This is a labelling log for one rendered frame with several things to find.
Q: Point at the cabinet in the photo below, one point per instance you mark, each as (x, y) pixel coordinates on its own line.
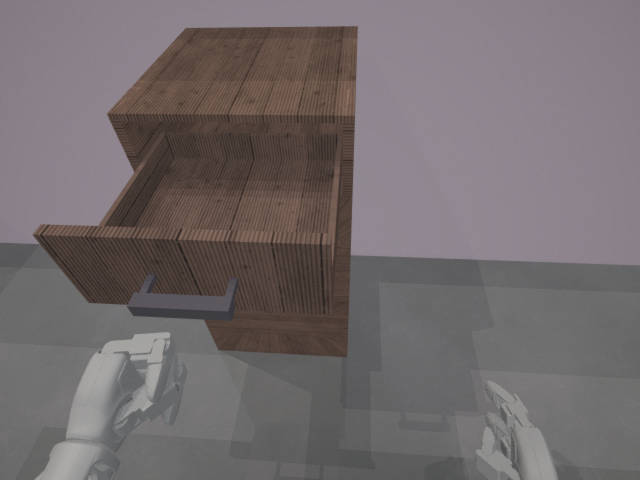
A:
(294, 80)

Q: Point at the drawer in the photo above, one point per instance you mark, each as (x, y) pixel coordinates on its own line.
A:
(204, 207)

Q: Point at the robot right hand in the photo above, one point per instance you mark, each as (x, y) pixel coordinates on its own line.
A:
(523, 445)

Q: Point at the handle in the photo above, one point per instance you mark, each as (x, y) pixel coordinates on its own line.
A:
(149, 304)

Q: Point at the robot left hand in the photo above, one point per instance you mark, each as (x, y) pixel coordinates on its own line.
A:
(145, 368)

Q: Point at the left robot forearm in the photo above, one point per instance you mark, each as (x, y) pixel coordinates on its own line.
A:
(77, 459)

